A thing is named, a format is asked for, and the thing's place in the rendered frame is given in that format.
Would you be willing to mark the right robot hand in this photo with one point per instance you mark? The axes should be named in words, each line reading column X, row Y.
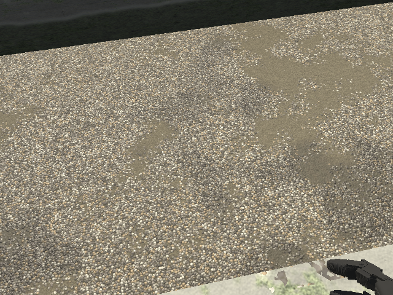
column 366, row 273

